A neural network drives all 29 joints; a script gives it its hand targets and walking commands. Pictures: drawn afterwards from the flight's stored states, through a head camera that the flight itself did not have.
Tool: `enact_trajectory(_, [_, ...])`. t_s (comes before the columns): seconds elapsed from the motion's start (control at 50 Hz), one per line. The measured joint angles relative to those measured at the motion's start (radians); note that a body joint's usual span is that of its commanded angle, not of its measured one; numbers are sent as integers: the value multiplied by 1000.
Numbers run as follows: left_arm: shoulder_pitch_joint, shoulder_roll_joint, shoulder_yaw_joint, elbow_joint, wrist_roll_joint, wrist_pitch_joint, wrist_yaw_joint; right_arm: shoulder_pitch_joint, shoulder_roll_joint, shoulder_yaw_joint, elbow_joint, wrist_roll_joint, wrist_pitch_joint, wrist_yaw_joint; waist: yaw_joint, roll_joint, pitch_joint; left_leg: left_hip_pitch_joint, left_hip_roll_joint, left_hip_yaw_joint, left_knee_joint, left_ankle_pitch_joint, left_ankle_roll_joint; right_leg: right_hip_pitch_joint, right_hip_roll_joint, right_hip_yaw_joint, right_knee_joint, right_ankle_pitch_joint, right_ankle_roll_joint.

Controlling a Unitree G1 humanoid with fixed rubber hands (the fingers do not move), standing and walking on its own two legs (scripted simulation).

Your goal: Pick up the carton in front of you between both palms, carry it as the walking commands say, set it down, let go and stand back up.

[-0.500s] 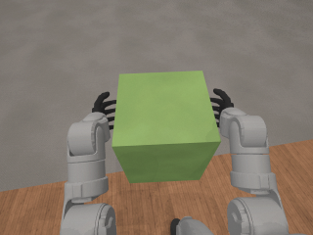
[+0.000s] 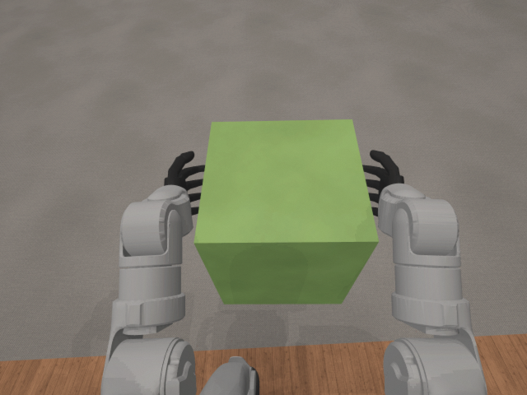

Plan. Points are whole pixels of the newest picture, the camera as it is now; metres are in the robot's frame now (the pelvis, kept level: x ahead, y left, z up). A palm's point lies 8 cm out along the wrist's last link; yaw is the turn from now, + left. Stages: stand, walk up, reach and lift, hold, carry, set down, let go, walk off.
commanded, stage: carry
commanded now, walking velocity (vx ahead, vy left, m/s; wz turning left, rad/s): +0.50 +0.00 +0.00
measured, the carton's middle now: (282, 220) +0.37 +0.02 +0.04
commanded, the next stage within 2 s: none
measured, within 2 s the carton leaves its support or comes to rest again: neither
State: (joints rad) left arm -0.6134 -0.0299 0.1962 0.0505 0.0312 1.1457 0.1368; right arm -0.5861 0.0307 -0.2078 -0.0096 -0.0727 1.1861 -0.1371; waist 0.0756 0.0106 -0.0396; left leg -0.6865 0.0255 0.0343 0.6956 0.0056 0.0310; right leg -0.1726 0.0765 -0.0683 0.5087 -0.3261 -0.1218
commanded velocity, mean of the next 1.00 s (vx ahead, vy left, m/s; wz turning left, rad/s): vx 0.50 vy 0.00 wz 0.00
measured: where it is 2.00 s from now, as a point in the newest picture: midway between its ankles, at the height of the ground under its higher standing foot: (287, 175)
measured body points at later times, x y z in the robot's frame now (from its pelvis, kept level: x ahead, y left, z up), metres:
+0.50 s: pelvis +0.30 +0.03 -0.03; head +0.34 +0.04 +0.42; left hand +0.67 +0.16 +0.06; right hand +0.65 -0.14 +0.07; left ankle +0.21 +0.07 -0.76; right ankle +0.42 -0.12 -0.70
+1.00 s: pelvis +0.59 +0.00 -0.03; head +0.64 -0.02 +0.42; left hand +0.95 +0.17 +0.06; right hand +0.96 -0.14 +0.05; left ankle +0.69 +0.16 -0.72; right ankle +0.55 -0.05 -0.78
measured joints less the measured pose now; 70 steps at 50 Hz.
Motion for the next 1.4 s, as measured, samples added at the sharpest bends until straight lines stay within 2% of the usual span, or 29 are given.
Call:
enact_trajectory(0.06, [-18,7,-7,37,1,5,-2,-10,-4,-8,23,-3,10,2,9,4,-37,92,-36,47,-184,110,33,61,7,8,49,-97,12])
enact_trajectory(0.1, [-27,23,-7,70,0,13,-5,-31,-2,-6,70,-13,13,5,5,13,-59,189,-48,79,-278,176,48,69,11,-7,186,-168,26])
enact_trajectory(0.12, [-36,37,-10,93,-3,14,-10,-41,3,-5,96,-20,8,5,-9,-1,-68,206,-59,84,-250,102,56,42,-5,-21,300,-172,39])
enact_trajectory(0.14, [-48,50,-9,119,-7,9,-14,-52,8,-4,123,-29,-1,6,-28,-25,-66,188,-77,91,-180,22,69,-13,-16,0,452,-197,63])
enact_trajectory(0.18, [-47,58,-6,157,-8,10,-17,-60,7,3,174,-33,-5,7,-62,-26,-55,178,-87,90,-96,-74,92,-141,-9,38,708,-211,72])
enact_trajectory(0.22, [-32,46,-14,169,5,24,-17,-37,-2,9,187,-19,5,7,-88,-14,-43,204,-90,83,-87,-103,95,-253,-24,47,796,-163,72])
enact_trajectory(0.32, [-6,15,-13,109,35,43,-11,-2,-22,19,153,31,1,-1,-120,-9,6,293,-94,77,-135,-156,101,-467,-103,67,668,-55,98])
enact_trajectory(0.4, [12,1,1,39,43,31,-8,-3,-15,15,117,42,-25,-5,-133,-10,24,364,-94,64,-171,-199,96,-576,-136,69,563,48,111])
enact_trajectory(0.5, [26,-6,12,-46,42,28,-4,-11,-6,14,63,44,-37,-6,-138,-14,20,474,-94,40,-208,-275,77,-611,-128,43,416,196,97])
enact_trajectory(0.6, [19,-3,21,-45,42,38,-5,-29,-5,15,80,39,-32,-3,-145,-22,-25,599,-98,22,-207,-389,56,-489,-75,-27,85,366,64])
enact_trajectory(0.64, [8,-6,17,-4,49,39,-6,-30,-16,13,106,38,-24,1,-139,-23,-43,626,-96,33,-114,-444,41,-381,-53,-68,-39,412,46])
enact_trajectory(0.68, [-12,-17,13,49,65,25,-6,-44,-42,12,146,43,-25,10,-112,10,-46,550,-70,27,141,-453,4,-345,-31,-87,-2,242,4])
enact_trajectory(0.72, [-23,-17,7,99,73,15,-8,-49,-55,13,188,45,-31,16,-86,13,-30,414,-77,-10,435,-490,-11,-337,-26,-90,48,183,-7])
enact_trajectory(0.74, [-13,-14,4,109,70,17,-8,-44,-52,16,200,42,-29,16,-75,7,-23,353,-74,-16,516,-476,-9,-320,-25,-87,45,176,-5])
enact_trajectory(0.78, [13,-6,-1,101,56,26,-8,-31,-40,24,199,30,-18,15,-62,-2,-5,245,-51,-20,558,-431,-8,-275,-25,-83,13,163,-6])
enact_trajectory(0.88, [42,1,2,34,25,21,-1,-16,-15,31,128,10,-10,4,-42,-10,35,59,23,-21,395,-348,-28,-164,-28,-70,-82,139,-4])
enact_trajectory(0.96, [44,-8,14,-11,19,9,0,-1,-1,24,63,3,-16,2,-40,-10,34,-5,51,-5,235,-263,-46,-75,-35,-53,-151,112,9])
enact_trajectory(1.04, [59,-27,21,-54,25,11,-4,34,15,18,0,-2,-13,1,-49,-9,8,10,45,28,72,-160,-52,26,-45,-36,-209,68,33])
enact_trajectory(1.12, [106,-56,20,-101,53,25,-20,93,38,13,-62,-11,4,2,-63,-10,-38,95,11,79,-127,-66,-44,132,-57,-26,-233,-9,60])
enact_trajectory(1.16, [144,-71,17,-129,69,34,-27,125,52,12,-82,-18,12,6,-65,-14,-60,176,-11,125,-246,-25,-29,167,-66,-27,-181,-74,76])
enact_trajectory(1.18, [169,-77,19,-147,65,41,-46,138,61,11,-85,-15,15,25,-62,-11,-70,229,-14,146,-293,-22,-9,163,-70,-32,-105,-115,85])
enact_trajectory(1.22, [219,-67,15,-172,68,44,-60,177,96,22,-88,-36,0,29,-78,-48,-79,244,-33,172,-235,-110,45,65,-103,-18,177,-114,109])
enact_trajectory(1.26, [276,-72,13,-193,67,48,-68,231,121,35,-106,-55,1,30,-86,-41,-76,273,-27,174,-218,-162,55,-79,-85,17,478,-131,113])
enact_trajectory(1.28, [305,-81,9,-206,69,51,-70,266,130,38,-126,-59,4,30,-88,-33,-73,298,-23,171,-234,-167,45,-140,-82,18,561,-120,111])
enact_trajectory(1.32, [359,-110,-5,-240,79,51,-67,336,123,60,-175,-53,11,33,-89,-23,-67,356,-21,165,-284,-176,40,-238,-99,8,586,-71,112])
enact_trajectory(1.4, [434,-107,-70,-320,87,48,-66,412,105,91,-258,-32,11,39,-98,-15,-59,465,-17,150,-373,-194,34,-362,-146,-2,404,9,137])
